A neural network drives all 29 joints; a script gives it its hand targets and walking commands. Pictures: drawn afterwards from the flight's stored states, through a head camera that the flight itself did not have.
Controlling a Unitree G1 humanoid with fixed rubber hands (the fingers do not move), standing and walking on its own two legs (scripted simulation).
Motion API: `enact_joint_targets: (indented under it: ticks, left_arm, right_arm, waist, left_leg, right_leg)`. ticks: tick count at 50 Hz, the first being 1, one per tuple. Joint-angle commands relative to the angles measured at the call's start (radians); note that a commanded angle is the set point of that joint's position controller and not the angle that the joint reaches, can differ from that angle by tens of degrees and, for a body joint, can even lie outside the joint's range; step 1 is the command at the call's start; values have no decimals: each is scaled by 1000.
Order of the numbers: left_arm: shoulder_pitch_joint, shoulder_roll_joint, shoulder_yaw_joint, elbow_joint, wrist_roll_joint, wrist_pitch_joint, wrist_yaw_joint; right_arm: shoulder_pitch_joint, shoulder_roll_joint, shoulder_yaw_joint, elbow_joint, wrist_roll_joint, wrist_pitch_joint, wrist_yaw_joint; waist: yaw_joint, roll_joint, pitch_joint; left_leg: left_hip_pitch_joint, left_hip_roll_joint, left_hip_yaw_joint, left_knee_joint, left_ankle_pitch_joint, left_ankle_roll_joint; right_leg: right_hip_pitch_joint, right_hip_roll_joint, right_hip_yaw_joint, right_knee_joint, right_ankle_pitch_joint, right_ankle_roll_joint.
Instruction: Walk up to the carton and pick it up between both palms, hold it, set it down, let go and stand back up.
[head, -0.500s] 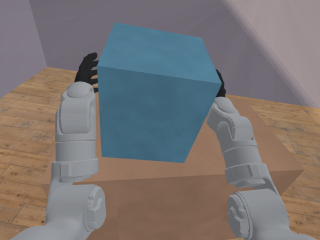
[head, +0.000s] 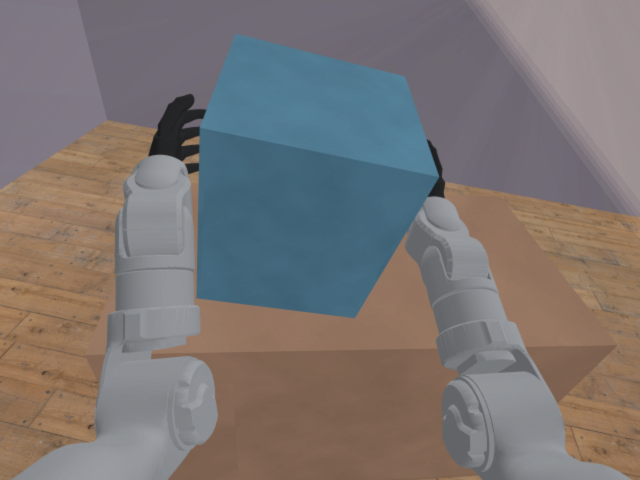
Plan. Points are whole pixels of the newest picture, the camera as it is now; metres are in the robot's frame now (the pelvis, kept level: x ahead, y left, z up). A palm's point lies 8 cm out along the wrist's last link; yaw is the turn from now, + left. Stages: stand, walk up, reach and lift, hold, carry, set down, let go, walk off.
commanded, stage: set down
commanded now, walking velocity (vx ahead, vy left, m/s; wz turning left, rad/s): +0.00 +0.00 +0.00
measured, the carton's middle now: (300, 187) +0.40 +0.03 +0.21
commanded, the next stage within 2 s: none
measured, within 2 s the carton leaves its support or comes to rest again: neither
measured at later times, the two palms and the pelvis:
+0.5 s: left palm (201, 205) +0.39 +0.15 +0.18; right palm (424, 248) +0.37 -0.15 +0.14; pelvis +0.02 +0.00 +0.00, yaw +1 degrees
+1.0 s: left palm (205, 217) +0.40 +0.15 +0.16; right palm (424, 249) +0.38 -0.15 +0.14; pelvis +0.01 +0.00 +0.00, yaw +0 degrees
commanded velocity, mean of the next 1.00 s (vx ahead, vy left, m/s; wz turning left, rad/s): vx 0.00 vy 0.00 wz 0.00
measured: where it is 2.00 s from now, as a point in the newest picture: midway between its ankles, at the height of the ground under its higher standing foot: outside the picture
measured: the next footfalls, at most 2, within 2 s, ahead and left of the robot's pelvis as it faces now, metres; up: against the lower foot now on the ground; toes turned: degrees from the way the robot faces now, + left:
none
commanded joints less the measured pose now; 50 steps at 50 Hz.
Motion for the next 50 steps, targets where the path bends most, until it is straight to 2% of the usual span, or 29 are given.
enact_joint_targets:
  ticks: [1, 3, 6, 7, 9, 10, 13, 17, 19, 21, 23, 26, 29, 31, 35, 36, 37, 39, 42, 45, 47, 50]
  left_arm:
    - [-623, -528, -417, -70, -140, -136, -153]
    - [-597, -516, -409, -29, -122, -165, -159]
    - [-529, -533, -429, -11, -115, -200, -165]
    - [-527, -537, -444, -38, -120, -216, -161]
    - [-511, -557, -477, -55, -126, -228, -154]
    - [-501, -565, -493, -76, -133, -235, -146]
    - [-449, -573, -538, -113, -153, -251, -127]
    - [-398, -579, -561, -132, -152, -259, -107]
    - [-417, -588, -588, -156, -160, -261, -92]
    - [-414, -586, -610, -207, -185, -269, -79]
    - [-413, -592, -615, -206, -183, -269, -68]
    - [-389, -571, -582, -153, -153, -254, -69]
    - [-383, -579, -567, -147, -152, -252, -65]
    - [-373, -569, -535, -115, -146, -251, -67]
    - [-372, -580, -487, -18, -131, -259, -80]
    - [-377, -585, -488, -8, -132, -265, -80]
    - [-389, -577, -483, -5, -135, -272, -80]
    - [-421, -596, -499, -5, -141, -290, -73]
    - [-459, -626, -523, -4, -158, -320, -54]
    - [-472, -630, -509, 38, -142, -335, -48]
    - [-483, -620, -499, 47, -140, -350, -45]
    - [-482, -630, -506, 52, -146, -365, -35]
  right_arm:
    - [-845, 462, 293, -312, 0, -202, 109]
    - [-825, 442, 274, -303, -40, -250, 110]
    - [-802, 420, 266, -320, -81, -316, 118]
    - [-778, 430, 283, -327, -87, -337, 119]
    - [-777, 429, 308, -360, -82, -365, 119]
    - [-769, 426, 326, -372, -82, -377, 120]
    - [-738, 436, 384, -407, -60, -405, 119]
    - [-701, 432, 440, -440, -42, -416, 119]
    - [-705, 435, 462, -454, -38, -418, 123]
    - [-716, 445, 506, -514, -14, -422, 128]
    - [-686, 456, 510, -500, -12, -409, 133]
    - [-664, 439, 475, -449, -24, -385, 148]
    - [-658, 419, 449, -430, -34, -382, 152]
    - [-658, 418, 423, -406, -44, -378, 159]
    - [-646, 393, 328, -325, -106, -379, 168]
    - [-643, 384, 310, -313, -119, -383, 172]
    - [-654, 388, 298, -314, -128, -387, 175]
    - [-661, 388, 264, -287, -140, -399, 183]
    - [-669, 397, 252, -274, -152, -418, 196]
    - [-666, 395, 213, -213, -176, -421, 203]
    - [-667, 393, 199, -183, -186, -426, 208]
    - [-682, 407, 210, -194, -179, -437, 215]
  waist:
    - [-45, 122, -416]
    - [-42, 102, -380]
    - [-47, 109, -386]
    - [-43, 106, -415]
    - [-47, 126, -427]
    - [-37, 125, -456]
    - [-34, 123, -497]
    - [-17, 117, -512]
    - [-18, 130, -519]
    - [1, 121, -568]
    - [-5, 125, -562]
    - [9, 109, -489]
    - [8, 96, -489]
    - [19, 59, -466]
    - [2, 59, -402]
    - [-6, 60, -402]
    - [2, 58, -411]
    - [-14, 84, -429]
    - [-22, 112, -476]
    - [-20, 141, -452]
    - [-16, 135, -454]
    - [-8, 137, -486]
  left_leg:
    - [60, -48, 39, -39, 187, -23]
    - [53, -47, 39, -51, 150, -17]
    - [55, -46, 56, -56, 149, -11]
    - [65, -42, 45, -52, 178, -13]
    - [68, -49, 47, -33, 231, -22]
    - [91, -45, 38, -22, 277, -27]
    - [129, -47, 32, 11, 376, -34]
    - [108, -43, 25, 16, 401, -32]
    - [109, -49, 16, 15, 398, -36]
    - [128, -45, 8, 34, 453, -35]
    - [135, -48, 9, 31, 447, -39]
    - [113, -36, 7, -1, 361, -36]
    - [109, -30, 11, -18, 340, -30]
    - [111, -27, 18, -32, 315, -23]
    - [71, -26, 28, -68, 188, -16]
    - [88, -22, 28, -70, 167, -18]
    - [92, -20, 31, -73, 155, -16]
    - [105, -21, 34, -73, 149, -22]
    - [159, -12, 27, -49, 208, -42]
    - [143, -16, 35, -59, 189, -48]
    - [131, -13, 36, -58, 180, -48]
    - [126, -14, 30, -47, 216, -42]
  right_leg:
    - [167, 26, 5, -30, 145, 64]
    - [163, 17, -9, -40, 107, 66]
    - [181, 12, -12, -41, 134, 63]
    - [193, 7, -9, -38, 159, 63]
    - [209, 9, -14, -24, 223, 66]
    - [220, 12, -21, -15, 249, 64]
    - [218, 12, -20, 0, 360, 68]
    - [236, 11, -15, 16, 416, 68]
    - [216, 11, -11, 14, 405, 61]
    - [212, 12, -9, 29, 456, 65]
    - [196, 12, -4, 26, 455, 67]
    - [170, 12, -5, 5, 358, 58]
    - [160, 18, -3, 2, 333, 55]
    - [151, 20, -5, -8, 301, 57]
    - [114, 12, -5, -35, 183, 57]
    - [90, 14, -12, -40, 139, 53]
    - [84, 15, -12, -43, 131, 54]
    - [57, 15, -17, -49, 104, 46]
    - [21, 21, -24, -45, 126, 38]
    - [20, 20, -18, -52, 118, 34]
    - [16, 15, -17, -48, 111, 33]
    - [42, 15, -15, -35, 167, 36]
